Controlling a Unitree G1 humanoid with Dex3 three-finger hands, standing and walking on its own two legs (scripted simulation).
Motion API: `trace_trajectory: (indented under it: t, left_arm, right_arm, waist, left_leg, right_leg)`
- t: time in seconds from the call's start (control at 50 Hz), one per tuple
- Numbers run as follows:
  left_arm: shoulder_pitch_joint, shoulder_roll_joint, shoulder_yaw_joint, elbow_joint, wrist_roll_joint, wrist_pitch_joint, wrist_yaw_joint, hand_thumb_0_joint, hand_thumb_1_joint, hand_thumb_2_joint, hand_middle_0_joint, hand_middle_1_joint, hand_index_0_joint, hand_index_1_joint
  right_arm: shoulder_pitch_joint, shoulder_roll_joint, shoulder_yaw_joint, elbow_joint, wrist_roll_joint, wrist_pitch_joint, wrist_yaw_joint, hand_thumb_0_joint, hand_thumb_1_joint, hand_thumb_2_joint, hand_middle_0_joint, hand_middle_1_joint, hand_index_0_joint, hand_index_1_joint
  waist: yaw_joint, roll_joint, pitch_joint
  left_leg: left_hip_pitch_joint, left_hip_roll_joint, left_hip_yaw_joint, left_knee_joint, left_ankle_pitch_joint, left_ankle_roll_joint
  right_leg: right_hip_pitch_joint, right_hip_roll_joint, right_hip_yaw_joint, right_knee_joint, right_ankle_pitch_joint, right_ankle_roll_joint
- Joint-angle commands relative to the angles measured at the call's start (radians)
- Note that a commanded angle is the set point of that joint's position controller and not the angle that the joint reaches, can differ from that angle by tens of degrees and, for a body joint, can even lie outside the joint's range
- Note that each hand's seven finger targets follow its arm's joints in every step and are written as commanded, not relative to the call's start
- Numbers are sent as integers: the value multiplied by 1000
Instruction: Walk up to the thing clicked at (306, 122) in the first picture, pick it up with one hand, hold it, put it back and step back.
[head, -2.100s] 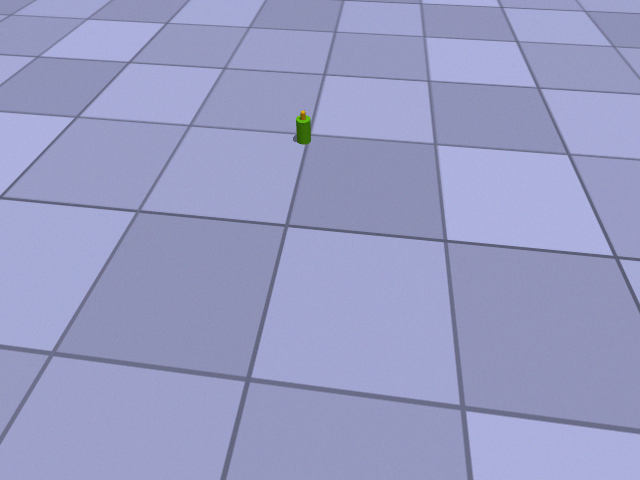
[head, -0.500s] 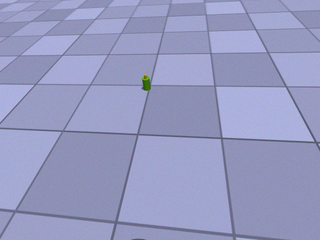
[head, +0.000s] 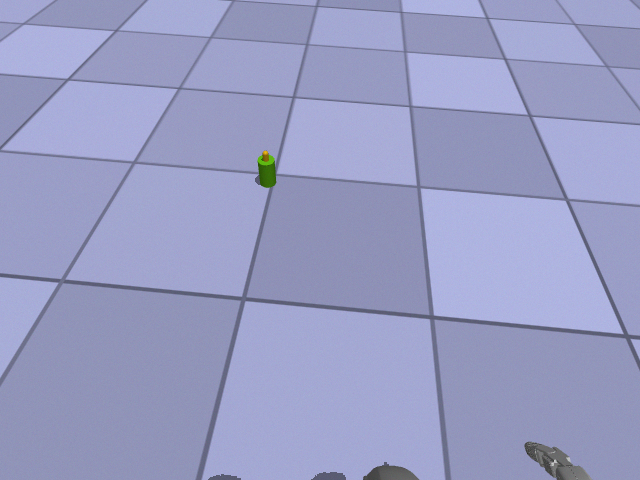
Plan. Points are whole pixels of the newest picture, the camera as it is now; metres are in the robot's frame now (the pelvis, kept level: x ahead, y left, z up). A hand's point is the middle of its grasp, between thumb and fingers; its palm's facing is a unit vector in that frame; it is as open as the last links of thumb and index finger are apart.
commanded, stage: walk up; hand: left
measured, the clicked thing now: (266, 167) +1.42 +0.23 -0.68
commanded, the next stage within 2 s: none
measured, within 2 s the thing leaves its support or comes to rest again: neither
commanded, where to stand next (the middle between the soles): +1.06 +0.02 m, yaw -2 degrees
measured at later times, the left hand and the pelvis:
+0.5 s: hand (172, 372) +0.28 +0.24 -0.12, palm faces +0.00 -0.92 -0.40, open 7.4 cm; pelvis +0.26 -0.05 +0.01, yaw +1 degrees
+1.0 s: hand (196, 228) +0.58 +0.26 -0.13, palm faces -0.09 -0.92 -0.37, open 7.4 cm; pelvis +0.50 -0.01 +0.00, yaw -1 degrees
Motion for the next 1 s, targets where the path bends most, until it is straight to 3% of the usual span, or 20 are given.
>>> trace_trajectory:
  t: [0.0, 0.04, 0.12, 0.18, 0.2, 0.22, 0.24, 0.26, 0.34, 0.48, 0.54, 0.58, 0.6, 0.62, 0.64, 0.66, 0.72, 0.76, 0.86, 0.98]
  left_arm:
    - [-4, 178, 61, -87, 14, -22, -26, 0, 900, 900, -200, -300, -200, -300]
    - [-33, 179, 66, -94, 21, -24, -39, 0, 900, 900, -200, -300, -200, -300]
    - [-8, 185, 89, -54, 27, -30, -41, 0, 900, 900, -200, -300, -200, -300]
    - [170, 260, 131, -6, 30, -42, -18, 0, 900, 900, -200, -300, -200, -300]
    - [253, 352, 154, -15, 37, -54, 0, 0, 900, 900, -200, -300, -200, -300]
    - [226, 392, 144, -34, 17, -54, 3, 0, 900, 900, -200, -300, -200, -300]
    - [117, 378, 136, -69, 7, -53, 8, 0, 900, 900, -200, -300, -200, -300]
    - [65, 342, 127, -81, 3, -54, 13, 0, 900, 900, -200, -300, -200, -300]
    - [-9, 258, 96, -93, 11, -61, 16, 0, 900, 900, -200, -300, -200, -300]
    - [-1, 289, 107, -115, 23, -70, 11, 0, 900, 900, -200, -300, -200, -300]
    - [13, 290, 103, -105, 20, -60, 8, 0, 900, 900, -200, -300, -200, -300]
    - [-10, 294, 97, -109, 23, -54, 12, 0, 900, 900, -200, -300, -200, -300]
    - [12, 261, 86, -107, 21, -49, 14, 0, 900, 900, -200, -300, -200, -300]
    - [55, 196, 59, -110, 16, -45, 17, 0, 900, 900, -200, -300, -200, -300]
    - [72, 139, 45, -129, 3, -41, 17, 0, 900, 900, -200, -300, -200, -300]
    - [35, 237, 61, -109, 11, -36, 33, 0, 900, 900, -200, -300, -200, -300]
    - [68, 234, 56, -59, -3, -37, 25, 0, 900, 900, -200, -300, -200, -300]
    - [92, 213, 60, -41, 4, -27, 13, 0, 900, 900, -200, -300, -200, -300]
    - [-33, 184, 60, -84, 20, -18, -16, 0, 900, 900, -200, -300, -200, -300]
    - [-57, 163, 74, -73, 22, -28, -22, 0, 900, 900, -200, -300, -200, -300]
  right_arm:
    - [30, -297, -80, -68, -1, -35, -20, 0, -900, -900, 200, 300, 200, 300]
    - [8, -318, -86, -73, -2, -41, -11, 0, -900, -900, 200, 300, 200, 300]
    - [-30, -316, -82, -74, 5, -31, -4, 0, -900, -900, 200, 300, 200, 300]
    - [28, -239, -51, -67, -4, -24, -7, 0, -900, -900, 200, 300, 200, 300]
    - [80, -159, -26, -81, -1, -24, -6, 0, -900, -900, 200, 300, 200, 300]
    - [46, -248, -45, -80, 3, -17, -16, 0, -900, -900, 200, 300, 200, 300]
    - [17, -283, -52, -57, 4, -9, -26, 0, -900, -900, 200, 300, 200, 300]
    - [14, -287, -54, -38, 16, -8, -24, 0, -900, -900, 200, 300, 200, 300]
    - [106, -253, -54, 25, 5, 11, 0, 0, -900, -900, 200, 300, 200, 300]
    - [-52, -223, -61, -36, -14, 14, 35, 0, -900, -900, 200, 300, 200, 300]
    - [-68, -216, -67, -37, -12, 3, 38, 0, -900, -900, 200, 300, 200, 300]
    - [12, -227, -75, -16, -12, 1, 31, 0, -900, -900, 200, 300, 200, 300]
    - [102, -259, -88, 11, -18, -6, 21, 0, -900, -900, 200, 300, 200, 300]
    - [235, -324, -113, 44, -34, -12, 7, 0, -900, -900, 200, 300, 200, 300]
    - [268, -404, -130, 16, -33, -18, -7, 0, -900, -900, 200, 300, 200, 300]
    - [238, -424, -138, 3, 11, -16, -10, 0, -900, -900, 200, 300, 200, 300]
    - [95, -311, -89, -30, 12, -17, -24, 0, -900, -900, 200, 300, 200, 300]
    - [79, -288, -74, -31, 11, -25, -24, 0, -900, -900, 200, 300, 200, 300]
    - [92, -312, -79, -52, 2, -34, -22, 0, -900, -900, 200, 300, 200, 300]
    - [59, -304, -75, -71, 7, -16, -20, 0, -900, -900, 200, 300, 200, 300]
  waist:
    - [-18, 185, 3]
    - [-13, 219, 2]
    - [34, 162, -46]
    - [139, -78, -137]
    - [152, -318, -162]
    - [143, -238, -159]
    - [106, -109, -87]
    - [82, -46, -48]
    - [4, -91, -26]
    - [35, -48, -3]
    - [32, -31, -21]
    - [-26, -1, -40]
    - [-68, 82, -93]
    - [-121, 257, -171]
    - [-119, 392, -182]
    - [-119, 243, -182]
    - [-37, 156, -53]
    - [-13, 192, -50]
    - [-37, 197, -1]
    - [-4, 159, -46]
  left_leg:
    - [32, 259, -181, -283, 91, 230]
    - [1, 251, -165, -300, -77, 217]
    - [-93, 202, -104, -178, -127, 161]
    - [-228, 85, -5, 296, 9, 93]
    - [-402, -42, 6, 622, -262, 44]
    - [-498, -55, -85, 739, -324, 27]
    - [-492, 14, -191, 791, -259, 21]
    - [-469, 43, -222, 767, -160, 22]
    - [-323, 73, -172, 544, -54, -3]
    - [-247, 89, -97, 161, 91, -17]
    - [-134, 54, -45, 81, 89, 4]
    - [19, 26, -23, 52, 71, 21]
    - [156, -3, -23, 16, 28, 43]
    - [338, 97, -200, -42, -133, 104]
    - [446, 350, -695, -201, -290, 196]
    - [360, 407, -767, -253, -277, 253]
    - [191, 286, -402, -228, -11, 194]
    - [106, 261, -274, -224, 161, 193]
    - [88, 252, -201, -266, 115, 229]
    - [34, 200, -118, -128, 108, 165]
  right_leg:
    - [-114, -95, -21, -244, 62, 37]
    - [-54, -105, -42, -374, 158, 28]
    - [182, -44, -130, -487, 315, 17]
    - [509, -25, -97, -557, 85, -27]
    - [597, -272, 319, -731, -97, -92]
    - [561, -431, 687, -888, -158, -215]
    - [444, -438, 654, -913, -194, -243]
    - [388, -373, 483, -882, -115, -219]
    - [227, -238, 142, -887, 87, -167]
    - [211, -240, 28, -898, 2, -166]
    - [217, -234, -8, -820, 117, -152]
    - [166, -230, -30, -703, 234, -130]
    - [140, -168, -90, -499, 372, -103]
    - [-11, -93, -148, -183, 330, -60]
    - [-272, 65, -108, 40, -103, -10]
    - [-261, 16, 14, 107, -139, -25]
    - [-221, -62, 58, 43, 18, -18]
    - [-136, -79, 26, -40, 44, 5]
    - [-140, -100, -51, -300, 105, 31]
    - [95, -28, -127, -526, 258, 4]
